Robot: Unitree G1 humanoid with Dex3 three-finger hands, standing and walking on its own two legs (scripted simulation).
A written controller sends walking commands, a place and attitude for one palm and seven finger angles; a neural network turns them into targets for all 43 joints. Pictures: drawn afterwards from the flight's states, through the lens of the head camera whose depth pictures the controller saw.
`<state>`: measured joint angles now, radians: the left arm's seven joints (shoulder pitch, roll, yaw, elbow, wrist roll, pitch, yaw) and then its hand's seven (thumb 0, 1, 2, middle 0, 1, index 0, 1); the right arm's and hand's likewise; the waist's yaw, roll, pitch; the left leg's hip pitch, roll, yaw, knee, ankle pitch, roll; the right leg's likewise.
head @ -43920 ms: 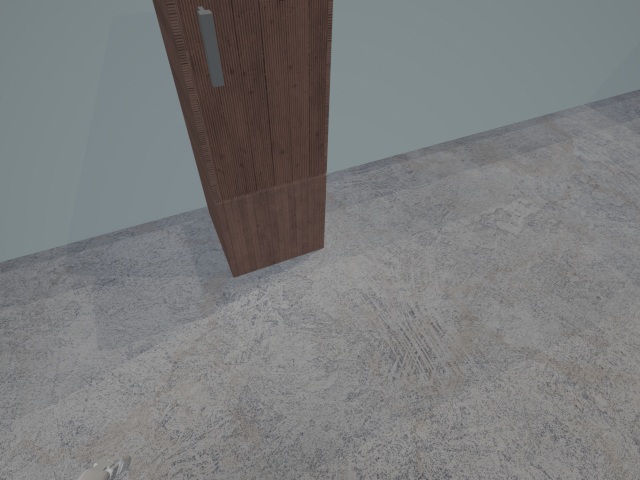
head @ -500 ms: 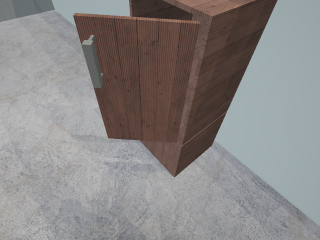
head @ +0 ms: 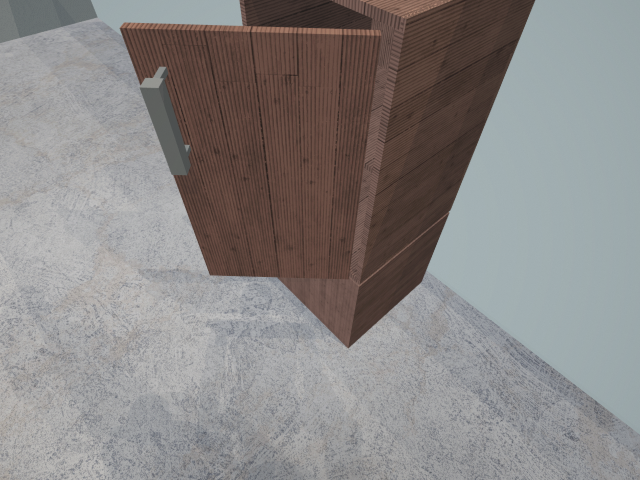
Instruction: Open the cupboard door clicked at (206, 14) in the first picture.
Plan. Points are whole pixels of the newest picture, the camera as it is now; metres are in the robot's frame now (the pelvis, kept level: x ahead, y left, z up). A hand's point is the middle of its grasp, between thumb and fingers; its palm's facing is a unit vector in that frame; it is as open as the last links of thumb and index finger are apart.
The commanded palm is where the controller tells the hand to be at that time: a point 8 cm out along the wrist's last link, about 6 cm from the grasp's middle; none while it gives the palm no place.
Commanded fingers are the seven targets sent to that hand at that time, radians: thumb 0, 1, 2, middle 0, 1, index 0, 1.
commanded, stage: look again from close up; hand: left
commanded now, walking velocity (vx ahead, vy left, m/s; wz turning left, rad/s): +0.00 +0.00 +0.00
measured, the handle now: (171, 122) +0.58 +0.26 +0.12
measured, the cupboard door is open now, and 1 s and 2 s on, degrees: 46 46 46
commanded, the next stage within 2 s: shuffle to correct the standing spot in 0.42 s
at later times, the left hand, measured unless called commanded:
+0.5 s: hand out of the picture -0.01 +0.14 -0.17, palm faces +0.01 -0.98 -0.21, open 7.3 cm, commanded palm none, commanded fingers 0.00 0.90 0.90 -0.20 -0.30 -0.20 -0.30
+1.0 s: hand out of the picture +0.04 +0.18 -0.18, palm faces +0.03 -0.97 -0.23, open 7.4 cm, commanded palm none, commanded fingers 0.00 0.90 0.90 -0.20 -0.30 -0.20 -0.30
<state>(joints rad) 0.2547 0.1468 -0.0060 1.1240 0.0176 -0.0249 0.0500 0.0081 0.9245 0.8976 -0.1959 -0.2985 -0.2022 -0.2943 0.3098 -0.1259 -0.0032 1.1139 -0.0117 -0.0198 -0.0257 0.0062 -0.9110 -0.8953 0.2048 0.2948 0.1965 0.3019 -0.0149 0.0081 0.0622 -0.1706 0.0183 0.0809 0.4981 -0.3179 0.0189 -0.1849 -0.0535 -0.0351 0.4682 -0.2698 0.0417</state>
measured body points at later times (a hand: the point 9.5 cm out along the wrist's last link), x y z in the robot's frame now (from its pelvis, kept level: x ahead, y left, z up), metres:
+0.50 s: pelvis -0.01 -0.03 +0.00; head +0.00 -0.05 +0.45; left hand -0.01 +0.19 -0.15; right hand -0.01 -0.25 -0.17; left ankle -0.03 +0.10 -0.74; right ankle -0.02 -0.15 -0.74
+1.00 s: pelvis +0.03 +0.00 -0.01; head +0.06 -0.01 +0.43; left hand +0.04 +0.23 -0.17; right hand +0.00 -0.23 -0.17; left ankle -0.03 +0.10 -0.74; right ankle +0.00 -0.11 -0.74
